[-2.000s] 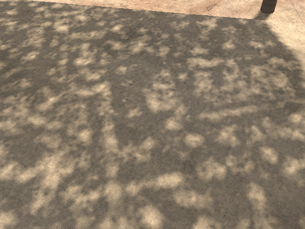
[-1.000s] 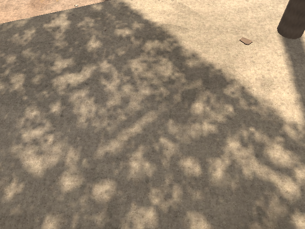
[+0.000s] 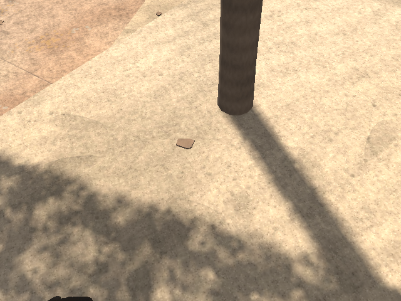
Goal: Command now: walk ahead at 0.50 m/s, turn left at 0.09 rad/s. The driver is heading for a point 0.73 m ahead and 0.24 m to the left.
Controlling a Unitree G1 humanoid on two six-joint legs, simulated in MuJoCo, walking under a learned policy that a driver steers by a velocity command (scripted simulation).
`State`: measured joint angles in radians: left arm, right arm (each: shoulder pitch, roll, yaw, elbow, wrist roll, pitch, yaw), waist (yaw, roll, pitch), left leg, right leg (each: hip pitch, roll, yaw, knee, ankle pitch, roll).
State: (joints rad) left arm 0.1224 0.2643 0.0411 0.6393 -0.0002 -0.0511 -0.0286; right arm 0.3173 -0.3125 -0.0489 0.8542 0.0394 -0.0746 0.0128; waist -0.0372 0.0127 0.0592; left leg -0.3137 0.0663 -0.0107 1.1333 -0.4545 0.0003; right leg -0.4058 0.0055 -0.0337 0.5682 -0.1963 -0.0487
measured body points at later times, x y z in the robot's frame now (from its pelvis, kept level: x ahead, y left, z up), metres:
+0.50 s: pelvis +0.28 +0.06 -0.01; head +0.32 +0.08 +0.43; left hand +0.28 +0.36 -0.14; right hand +0.52 -0.15 -0.11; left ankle +0.35 +0.15 -0.73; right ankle +0.12 -0.11 -0.64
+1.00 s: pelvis +0.57 +0.11 +0.00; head +0.59 +0.12 +0.45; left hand +0.59 +0.43 -0.08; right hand +0.78 -0.10 -0.12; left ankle +0.39 +0.16 -0.65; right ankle +0.69 +0.05 -0.73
